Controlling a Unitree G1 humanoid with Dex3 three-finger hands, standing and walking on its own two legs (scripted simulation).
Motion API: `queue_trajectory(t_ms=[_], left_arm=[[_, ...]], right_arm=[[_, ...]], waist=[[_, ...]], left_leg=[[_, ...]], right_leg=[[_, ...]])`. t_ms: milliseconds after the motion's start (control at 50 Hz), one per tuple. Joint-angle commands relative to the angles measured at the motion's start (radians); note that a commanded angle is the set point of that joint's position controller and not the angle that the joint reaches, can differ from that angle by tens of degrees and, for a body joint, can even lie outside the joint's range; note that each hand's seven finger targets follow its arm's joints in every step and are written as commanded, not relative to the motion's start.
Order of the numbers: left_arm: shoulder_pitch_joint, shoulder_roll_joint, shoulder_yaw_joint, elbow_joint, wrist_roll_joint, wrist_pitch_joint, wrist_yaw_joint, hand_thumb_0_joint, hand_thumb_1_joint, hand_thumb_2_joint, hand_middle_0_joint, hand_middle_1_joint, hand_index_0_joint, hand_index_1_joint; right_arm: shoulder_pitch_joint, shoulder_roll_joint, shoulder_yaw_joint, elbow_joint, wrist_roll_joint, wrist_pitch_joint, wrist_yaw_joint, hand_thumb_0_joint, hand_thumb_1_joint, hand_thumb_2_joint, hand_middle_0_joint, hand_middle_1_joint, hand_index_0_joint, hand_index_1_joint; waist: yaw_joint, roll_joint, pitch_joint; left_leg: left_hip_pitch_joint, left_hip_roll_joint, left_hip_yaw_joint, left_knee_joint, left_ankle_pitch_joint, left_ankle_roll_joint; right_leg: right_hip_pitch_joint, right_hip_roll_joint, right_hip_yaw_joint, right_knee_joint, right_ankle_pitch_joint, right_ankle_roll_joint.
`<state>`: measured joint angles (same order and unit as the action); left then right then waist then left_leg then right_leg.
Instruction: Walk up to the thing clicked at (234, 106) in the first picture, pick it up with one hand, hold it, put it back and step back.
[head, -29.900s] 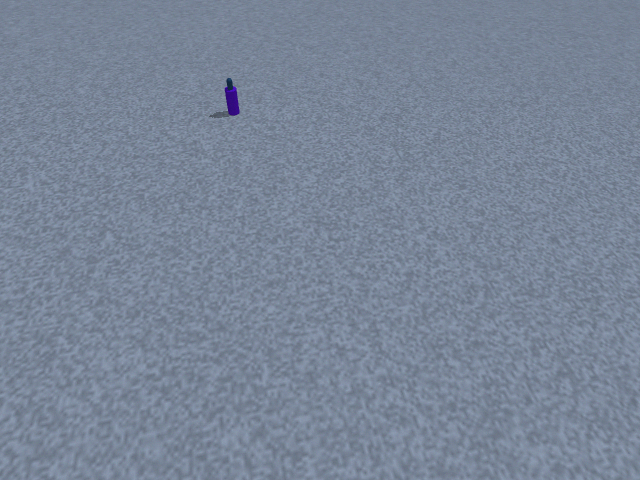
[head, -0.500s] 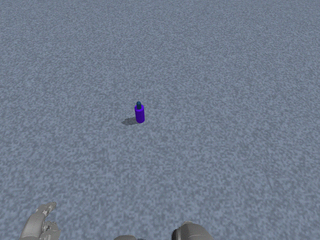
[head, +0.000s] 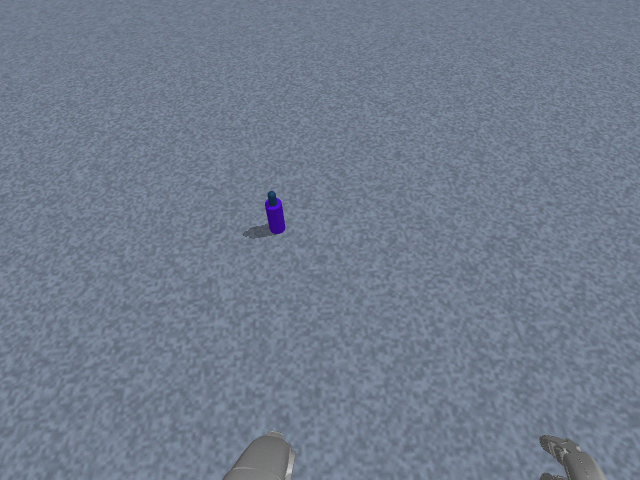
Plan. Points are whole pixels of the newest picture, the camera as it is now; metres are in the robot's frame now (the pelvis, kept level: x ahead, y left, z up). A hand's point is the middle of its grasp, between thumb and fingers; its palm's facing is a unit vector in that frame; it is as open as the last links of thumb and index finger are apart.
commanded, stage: step back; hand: left
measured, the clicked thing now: (274, 211) +1.09 +0.25 -0.65
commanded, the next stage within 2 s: stand in 1.10 s
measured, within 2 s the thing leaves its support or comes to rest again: neither
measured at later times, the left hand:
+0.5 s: hand out of the picture -0.04 +0.28 -0.14, palm faces +0.11 -0.91 -0.40, open 7.4 cm
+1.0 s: hand out of the picture +0.03 +0.33 -0.15, palm faces +0.11 -0.92 -0.37, open 7.4 cm
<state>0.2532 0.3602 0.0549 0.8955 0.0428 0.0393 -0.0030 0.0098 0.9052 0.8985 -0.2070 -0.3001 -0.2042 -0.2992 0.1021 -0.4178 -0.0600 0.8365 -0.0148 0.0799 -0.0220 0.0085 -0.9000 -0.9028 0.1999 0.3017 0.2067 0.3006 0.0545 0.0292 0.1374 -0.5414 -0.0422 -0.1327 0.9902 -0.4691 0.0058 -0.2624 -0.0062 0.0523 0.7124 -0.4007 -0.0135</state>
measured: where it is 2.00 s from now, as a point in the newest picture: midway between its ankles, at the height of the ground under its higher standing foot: outside the picture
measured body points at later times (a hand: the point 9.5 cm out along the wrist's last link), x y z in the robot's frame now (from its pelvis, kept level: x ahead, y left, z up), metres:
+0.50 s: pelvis -0.06 -0.01 +0.00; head -0.06 -0.01 +0.45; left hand -0.04 +0.32 -0.11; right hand +0.04 -0.31 -0.12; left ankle -0.08 +0.14 -0.72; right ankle -0.02 -0.11 -0.72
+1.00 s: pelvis -0.02 +0.05 +0.00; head +0.02 +0.07 +0.45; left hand +0.02 +0.38 -0.13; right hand +0.12 -0.23 -0.11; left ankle +0.01 +0.18 -0.72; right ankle -0.02 -0.10 -0.70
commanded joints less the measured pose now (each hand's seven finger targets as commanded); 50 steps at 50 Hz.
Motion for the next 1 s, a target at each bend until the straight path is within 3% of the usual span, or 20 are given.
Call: queue_trajectory(t_ms=[0, 100, 160, 220, 260, 280, 340, 440, 460, 480, 500, 520, 600, 700, 760, 800, 820, 860, 920, 980], left_arm=[[-0.162, 0.261, 0.082, -0.116, 0.000, -0.050, 0.039, 0.000, 0.900, 0.900, -0.200, -0.300, -0.200, -0.300], [-0.001, 0.276, 0.102, -0.084, 0.011, -0.068, 0.036, 0.000, 0.900, 0.900, -0.200, -0.300, -0.200, -0.300], [-0.016, 0.311, 0.108, -0.084, 0.005, -0.064, 0.029, 0.000, 0.900, 0.900, -0.200, -0.300, -0.200, -0.300], [-0.040, 0.255, 0.071, -0.083, -0.003, -0.051, 0.018, 0.000, 0.900, 0.900, -0.200, -0.300, -0.200, -0.300], [-0.087, 0.165, 0.044, -0.095, -0.028, -0.057, 0.018, 0.000, 0.900, 0.900, -0.200, -0.300, -0.200, -0.300], [-0.146, 0.279, 0.077, -0.074, -0.014, -0.061, 0.021, 0.000, 0.900, 0.900, -0.200, -0.300, -0.200, -0.300], [-0.053, 0.235, 0.069, -0.029, -0.030, -0.080, -0.003, 0.000, 0.900, 0.900, -0.200, -0.300, -0.200, -0.300], [0.065, 0.205, 0.071, 0.040, -0.014, -0.096, 0.009, 0.000, 0.900, 0.900, -0.200, -0.300, -0.200, -0.300], [0.083, 0.229, 0.081, 0.050, -0.004, -0.103, 0.018, 0.000, 0.900, 0.900, -0.200, -0.300, -0.200, -0.300], [0.141, 0.298, 0.101, 0.054, 0.012, -0.111, 0.026, 0.000, 0.900, 0.900, -0.200, -0.300, -0.200, -0.300], [0.083, 0.361, 0.111, 0.025, 0.012, -0.115, 0.027, 0.000, 0.900, 0.900, -0.200, -0.300, -0.200, -0.300], [-0.008, 0.384, 0.115, -0.003, 0.007, -0.115, 0.026, 0.000, 0.900, 0.900, -0.200, -0.300, -0.200, -0.300], [-0.049, 0.287, 0.087, -0.004, -0.007, -0.135, 0.025, 0.000, 0.900, 0.900, -0.200, -0.300, -0.200, -0.300], [-0.077, 0.275, 0.072, -0.011, -0.009, -0.126, 0.020, 0.000, 0.900, 0.900, -0.200, -0.300, -0.200, -0.300], [-0.063, 0.265, 0.056, -0.001, -0.029, -0.101, 0.021, 0.000, 0.900, 0.900, -0.200, -0.300, -0.200, -0.300], [-0.053, 0.226, 0.039, -0.010, -0.031, -0.086, 0.021, 0.000, 0.900, 0.900, -0.200, -0.300, -0.200, -0.300], [-0.041, 0.196, 0.032, -0.021, -0.038, -0.082, 0.021, 0.000, 0.900, 0.900, -0.200, -0.300, -0.200, -0.300], [-0.061, 0.207, 0.032, 0.008, -0.049, -0.053, 0.028, 0.000, 0.900, 0.900, -0.200, -0.300, -0.200, -0.300], [-0.051, 0.207, 0.031, 0.035, -0.043, -0.049, 0.022, 0.000, 0.900, 0.900, -0.200, -0.300, -0.200, -0.300], [-0.008, 0.188, 0.030, 0.072, -0.042, -0.060, 0.023, 0.000, 0.900, 0.900, -0.200, -0.300, -0.200, -0.300]], right_arm=[[0.066, -0.149, -0.038, -0.036, 0.006, -0.032, -0.003, 0.000, -0.900, -0.900, 0.200, 0.300, 0.200, 0.300], [0.025, -0.153, -0.036, -0.034, -0.011, -0.059, 0.008, 0.000, -0.900, -0.900, 0.200, 0.300, 0.200, 0.300], [0.027, -0.159, -0.042, -0.017, -0.025, -0.074, 0.024, 0.000, -0.900, -0.900, 0.200, 0.300, 0.200, 0.300], [0.147, -0.152, -0.061, 0.067, -0.030, -0.093, 0.030, 0.000, -0.900, -0.900, 0.200, 0.300, 0.200, 0.300], [0.152, -0.275, -0.083, 0.053, -0.041, -0.099, 0.027, 0.000, -0.900, -0.900, 0.200, 0.300, 0.200, 0.300], [0.110, -0.334, -0.093, 0.046, -0.029, -0.097, 0.034, 0.000, -0.900, -0.900, 0.200, 0.300, 0.200, 0.300], [0.005, -0.192, -0.050, 0.026, -0.038, -0.103, 0.033, 0.000, -0.900, -0.900, 0.200, 0.300, 0.200, 0.300], [0.022, -0.173, -0.050, 0.041, -0.020, -0.078, 0.042, 0.000, -0.900, -0.900, 0.200, 0.300, 0.200, 0.300], [0.050, -0.129, -0.036, 0.040, -0.015, -0.072, 0.039, 0.000, -0.900, -0.900, 0.200, 0.300, 0.200, 0.300], [0.043, -0.074, -0.021, 0.015, -0.013, -0.072, 0.037, 0.000, -0.900, -0.900, 0.200, 0.300, 0.200, 0.300], [0.029, -0.114, -0.034, 0.015, -0.022, -0.070, 0.027, 0.000, -0.900, -0.900, 0.200, 0.300, 0.200, 0.300], [0.059, -0.174, -0.054, 0.032, -0.025, -0.074, 0.022, 0.000, -0.900, -0.900, 0.200, 0.300, 0.200, 0.300], [0.123, -0.155, -0.054, 0.078, -0.015, -0.088, 0.036, 0.000, -0.900, -0.900, 0.200, 0.300, 0.200, 0.300], [0.100, -0.123, -0.041, 0.077, -0.015, -0.089, 0.040, 0.000, -0.900, -0.900, 0.200, 0.300, 0.200, 0.300], [0.099, -0.111, -0.039, 0.092, -0.014, -0.104, 0.028, 0.000, -0.900, -0.900, 0.200, 0.300, 0.200, 0.300], [0.122, -0.142, -0.049, 0.110, -0.019, -0.112, 0.014, 0.000, -0.900, -0.900, 0.200, 0.300, 0.200, 0.300], [0.130, -0.191, -0.058, 0.109, -0.023, -0.117, 0.008, 0.000, -0.900, -0.900, 0.200, 0.300, 0.200, 0.300], [0.061, -0.276, -0.063, 0.089, -0.012, -0.117, 0.007, 0.000, -0.900, -0.900, 0.200, 0.300, 0.200, 0.300], [-0.003, -0.229, -0.047, 0.089, -0.022, -0.110, 0.003, 0.000, -0.900, -0.900, 0.200, 0.300, 0.200, 0.300], [-0.045, -0.212, -0.040, 0.099, -0.015, -0.107, 0.002, 0.000, -0.900, -0.900, 0.200, 0.300, 0.200, 0.300]], waist=[[-0.082, -0.135, -0.055], [0.030, -0.204, -0.153], [0.019, -0.263, -0.135], [-0.044, -0.137, -0.151], [-0.082, 0.209, -0.116], [-0.097, 0.163, -0.013], [-0.026, 0.100, 0.021], [0.003, 0.105, -0.077], [0.008, 0.021, -0.090], [0.035, -0.163, -0.078], [0.031, -0.120, -0.038], [0.001, -0.085, 0.026], [-0.045, -0.072, -0.038], [-0.031, -0.179, -0.079], [-0.046, -0.181, -0.135], [-0.059, -0.119, -0.181], [-0.060, 0.004, -0.234], [-0.066, 0.140, -0.217], [-0.039, 0.132, -0.150], [-0.019, 0.158, -0.175]], left_leg=[[0.020, -0.075, -0.043, 0.210, 0.050, -0.007], [-0.056, 0.009, 0.010, -0.085, -0.012, -0.042], [0.096, 0.066, 0.065, -0.341, -0.113, -0.017], [0.458, 0.006, 0.109, -0.645, 0.112, 0.024], [0.472, 0.329, -0.445, -0.790, -0.332, 0.171], [0.202, 0.408, -0.511, -0.838, -0.489, 0.266], [0.182, 0.247, -0.186, -0.736, -0.218, 0.175], [0.114, 0.173, -0.035, -0.532, -0.163, 0.101], [0.026, 0.127, 0.003, -0.404, -0.175, 0.076], [-0.125, 0.000, 0.067, -0.139, -0.135, 0.033], [-0.128, -0.001, 0.005, -0.020, -0.109, 0.023], [-0.081, 0.052, -0.043, 0.007, -0.085, 0.018], [0.020, 0.078, -0.042, -0.038, 0.063, 0.006], [0.176, 0.081, 0.088, -0.266, 0.066, -0.016], [0.302, 0.033, 0.191, -0.449, 0.262, -0.008], [0.380, 0.060, 0.137, -0.497, 0.419, 0.029], [0.434, 0.188, -0.015, -0.522, 0.533, 0.074], [0.273, 0.391, -0.282, -0.626, 0.370, 0.247], [0.277, 0.308, -0.147, -0.612, 0.267, 0.184], [0.301, 0.267, -0.066, -0.518, 0.450, 0.136]], right_leg=[[-0.102, -0.171, 0.119, -0.272, 0.293, -0.120], [0.232, -0.212, 0.226, -0.290, -0.052, -0.164], [0.124, -0.288, 0.282, -0.334, -0.213, -0.195], [-0.087, -0.178, 0.102, -0.162, -0.067, -0.105], [-0.390, 0.013, -0.114, 0.122, -0.151, -0.002], [-0.278, -0.045, -0.013, 0.222, -0.190, -0.003], [-0.155, -0.034, -0.043, 0.082, -0.068, -0.012], [0.179, 0.038, -0.126, -0.253, 0.079, -0.012], [0.258, 0.002, -0.012, -0.293, 0.014, -0.023], [0.290, -0.212, 0.362, -0.445, -0.244, -0.084], [0.134, -0.385, 0.577, -0.567, -0.480, -0.155], [0.004, -0.443, 0.628, -0.576, -0.544, -0.229], [0.040, -0.272, 0.258, -0.471, -0.117, -0.155], [-0.011, -0.246, 0.083, -0.358, 0.223, -0.152], [0.008, -0.194, -0.013, -0.166, 0.549, -0.110], [-0.002, -0.151, -0.037, -0.042, 0.548, -0.065], [-0.045, -0.091, -0.071, 0.059, 0.450, -0.032], [-0.030, -0.009, -0.035, 0.149, -0.169, -0.003], [-0.081, -0.036, -0.002, 0.113, -0.158, -0.020], [-0.008, -0.016, -0.065, -0.116, 0.008, -0.002]])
